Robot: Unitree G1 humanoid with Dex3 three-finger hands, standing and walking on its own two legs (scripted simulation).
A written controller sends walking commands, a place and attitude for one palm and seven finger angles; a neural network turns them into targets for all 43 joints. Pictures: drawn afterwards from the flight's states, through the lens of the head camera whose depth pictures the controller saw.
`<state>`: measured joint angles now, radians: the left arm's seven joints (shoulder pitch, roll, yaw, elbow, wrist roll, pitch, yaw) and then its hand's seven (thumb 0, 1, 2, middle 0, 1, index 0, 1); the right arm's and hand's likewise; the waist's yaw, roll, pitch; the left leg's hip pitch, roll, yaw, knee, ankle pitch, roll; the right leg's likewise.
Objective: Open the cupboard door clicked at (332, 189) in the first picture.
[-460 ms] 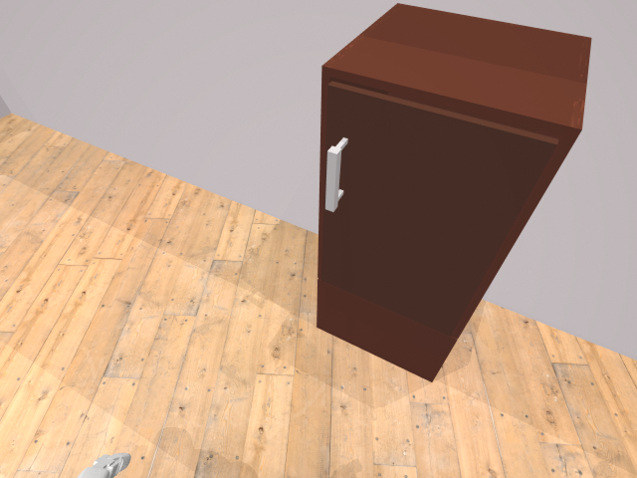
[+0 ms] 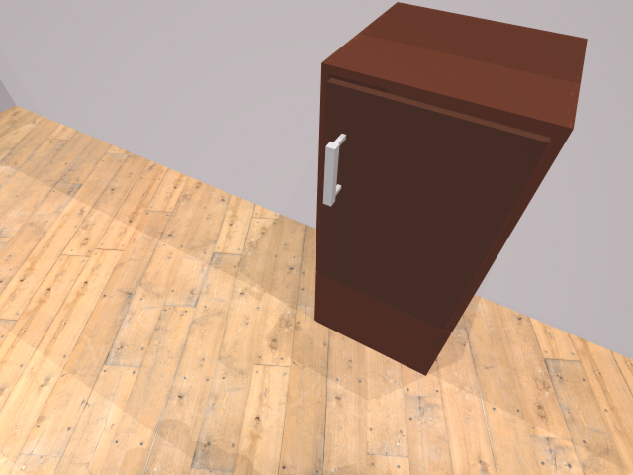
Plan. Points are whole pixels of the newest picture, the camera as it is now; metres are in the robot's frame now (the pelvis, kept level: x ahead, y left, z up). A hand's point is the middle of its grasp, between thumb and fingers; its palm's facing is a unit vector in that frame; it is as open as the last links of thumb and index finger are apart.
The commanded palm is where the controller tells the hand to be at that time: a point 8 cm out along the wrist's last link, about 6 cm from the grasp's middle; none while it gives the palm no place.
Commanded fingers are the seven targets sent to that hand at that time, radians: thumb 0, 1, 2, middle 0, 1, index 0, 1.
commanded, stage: stand and wait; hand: left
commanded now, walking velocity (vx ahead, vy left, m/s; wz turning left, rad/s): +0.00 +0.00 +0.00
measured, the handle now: (335, 170) +0.69 +0.01 -0.02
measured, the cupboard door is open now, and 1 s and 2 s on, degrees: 0 0 0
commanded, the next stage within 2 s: look at it before walking up in 0.36 s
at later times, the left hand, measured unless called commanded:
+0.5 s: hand out of the picture +0.08 +0.24 -0.15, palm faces -0.02 -0.94 -0.34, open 7.4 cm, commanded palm none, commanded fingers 0.00 0.90 0.90 -0.20 -0.30 -0.20 -0.30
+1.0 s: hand out of the picture +0.08 +0.23 -0.15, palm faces -0.02 -0.94 -0.34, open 7.4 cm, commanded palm none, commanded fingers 0.00 0.90 0.90 -0.20 -0.30 -0.20 -0.30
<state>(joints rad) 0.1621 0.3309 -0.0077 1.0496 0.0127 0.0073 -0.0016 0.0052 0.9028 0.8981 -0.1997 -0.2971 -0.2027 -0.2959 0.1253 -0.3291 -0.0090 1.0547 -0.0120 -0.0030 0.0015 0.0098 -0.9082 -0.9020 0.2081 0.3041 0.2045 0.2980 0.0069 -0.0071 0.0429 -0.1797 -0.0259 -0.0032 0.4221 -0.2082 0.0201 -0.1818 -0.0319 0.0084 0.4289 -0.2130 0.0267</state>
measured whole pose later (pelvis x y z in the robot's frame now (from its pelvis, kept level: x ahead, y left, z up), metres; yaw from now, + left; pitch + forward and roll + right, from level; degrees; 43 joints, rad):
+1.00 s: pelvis +0.00 -0.02 +0.00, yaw +0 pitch -2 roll +0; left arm 0.13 0.33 0.00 1.09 0.01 0.00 0.00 0.00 0.90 0.90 -0.20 -0.30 -0.20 -0.30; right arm 0.12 -0.34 0.00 1.12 -0.01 -0.01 0.00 0.01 -0.91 -0.90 0.21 0.30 0.20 0.30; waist 0.00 0.00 0.05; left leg -0.14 0.00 -0.01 0.35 -0.18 0.00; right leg -0.14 -0.01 0.00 0.36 -0.19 0.00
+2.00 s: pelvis -0.02 -0.01 +0.00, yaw -21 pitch +1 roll +0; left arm 0.26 0.20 0.06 0.94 0.02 0.04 0.01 0.00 0.90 0.90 -0.20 -0.30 -0.20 -0.30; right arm 0.16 -0.21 -0.05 0.96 -0.01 0.03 -0.04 0.01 -0.91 -0.90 0.20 0.30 0.20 0.30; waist 0.04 -0.02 0.01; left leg -0.29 0.02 -0.01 0.64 -0.35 -0.02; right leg -0.30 0.11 0.14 0.44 -0.15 -0.04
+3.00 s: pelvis +0.05 +0.01 +0.00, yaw -24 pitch -1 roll +0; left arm 0.31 0.12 0.00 1.16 0.01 0.01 0.04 0.00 0.91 0.90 -0.19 -0.30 -0.20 -0.30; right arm 0.28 -0.14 0.00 1.15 -0.01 -0.02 -0.06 0.02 -0.93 -0.90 0.20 0.30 0.20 0.30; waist 0.02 -0.02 0.02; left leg -0.10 0.00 0.09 0.39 -0.27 0.03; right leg -0.11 -0.04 -0.08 0.39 -0.26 0.02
